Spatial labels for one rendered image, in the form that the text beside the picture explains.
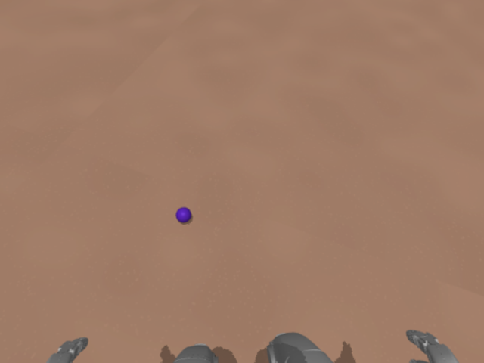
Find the ball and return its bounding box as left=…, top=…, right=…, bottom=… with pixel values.
left=176, top=207, right=191, bottom=222

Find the left robot hand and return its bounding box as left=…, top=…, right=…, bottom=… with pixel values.
left=46, top=337, right=88, bottom=363

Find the right robot hand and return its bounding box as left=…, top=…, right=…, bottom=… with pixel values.
left=406, top=330, right=459, bottom=363

